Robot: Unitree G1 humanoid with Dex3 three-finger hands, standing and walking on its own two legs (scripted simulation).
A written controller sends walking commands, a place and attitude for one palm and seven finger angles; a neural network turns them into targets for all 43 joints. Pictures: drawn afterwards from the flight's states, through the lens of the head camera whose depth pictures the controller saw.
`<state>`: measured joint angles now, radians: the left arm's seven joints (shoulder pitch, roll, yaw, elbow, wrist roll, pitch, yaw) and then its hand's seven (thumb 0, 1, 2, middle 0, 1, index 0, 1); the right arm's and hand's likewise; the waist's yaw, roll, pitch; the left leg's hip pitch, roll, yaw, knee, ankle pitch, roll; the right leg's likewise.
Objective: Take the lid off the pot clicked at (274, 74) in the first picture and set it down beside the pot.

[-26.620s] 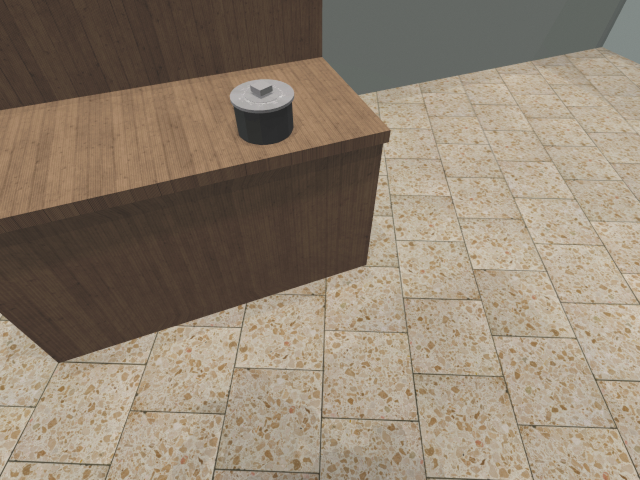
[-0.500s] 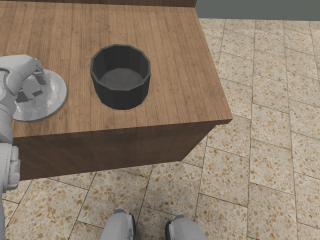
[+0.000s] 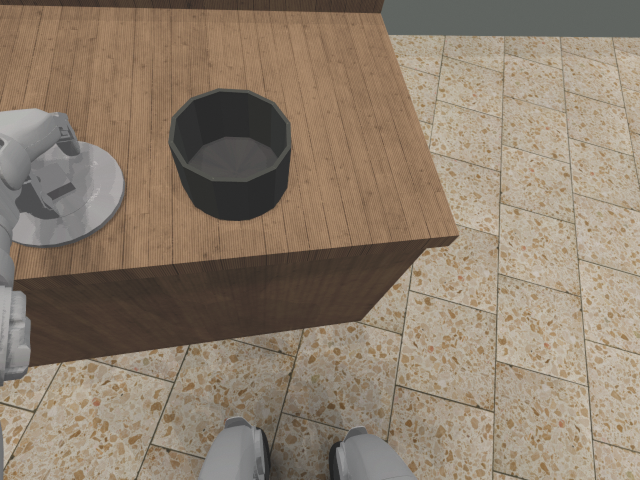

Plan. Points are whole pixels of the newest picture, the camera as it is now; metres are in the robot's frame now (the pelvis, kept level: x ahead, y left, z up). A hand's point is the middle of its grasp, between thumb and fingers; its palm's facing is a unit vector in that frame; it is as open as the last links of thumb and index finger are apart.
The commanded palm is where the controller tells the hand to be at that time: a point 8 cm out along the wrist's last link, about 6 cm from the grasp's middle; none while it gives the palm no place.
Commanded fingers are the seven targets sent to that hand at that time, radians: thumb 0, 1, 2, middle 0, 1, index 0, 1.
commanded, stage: open the fingers wide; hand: left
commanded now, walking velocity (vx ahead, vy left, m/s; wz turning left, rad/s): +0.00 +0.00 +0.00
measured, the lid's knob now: (50, 182) +0.51 +0.32 -0.03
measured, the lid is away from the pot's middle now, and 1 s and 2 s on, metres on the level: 0.24 0.24 0.24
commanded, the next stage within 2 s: raise the empty hand in 0.10 s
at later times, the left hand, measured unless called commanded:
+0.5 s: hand (20, 167) +0.49 +0.31 +0.04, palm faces -0.45 -0.11 -0.89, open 11.0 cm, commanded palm +0.52 +0.29 +0.10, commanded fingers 0.00 0.02 0.58 -0.33 -0.90 -0.33 -0.90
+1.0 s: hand out of the picture +0.48 +0.31 +0.09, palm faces -0.42 -0.10 -0.90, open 11.0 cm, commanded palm +0.51 +0.30 +0.16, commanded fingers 0.00 0.02 0.58 -0.33 -0.90 -0.33 -0.90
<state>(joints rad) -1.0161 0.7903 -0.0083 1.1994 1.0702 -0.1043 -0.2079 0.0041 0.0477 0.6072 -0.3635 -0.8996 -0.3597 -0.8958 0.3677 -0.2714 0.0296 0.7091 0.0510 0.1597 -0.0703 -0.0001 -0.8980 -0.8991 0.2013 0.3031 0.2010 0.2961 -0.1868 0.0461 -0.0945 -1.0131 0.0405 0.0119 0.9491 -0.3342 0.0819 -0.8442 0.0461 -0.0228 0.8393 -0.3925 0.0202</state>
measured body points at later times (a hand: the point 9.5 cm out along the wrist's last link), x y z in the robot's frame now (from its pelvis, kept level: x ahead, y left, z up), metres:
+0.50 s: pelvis +0.01 +0.00 +0.01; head +0.13 +0.03 +0.44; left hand +0.51 +0.32 +0.09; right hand -0.01 -0.28 -0.10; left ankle +0.06 +0.07 -0.68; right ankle +0.00 -0.16 -0.68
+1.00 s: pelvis +0.01 -0.01 +0.03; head +0.11 +0.01 +0.47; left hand +0.50 +0.31 +0.15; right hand +0.01 -0.29 -0.09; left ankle +0.06 +0.07 -0.68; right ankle +0.00 -0.16 -0.68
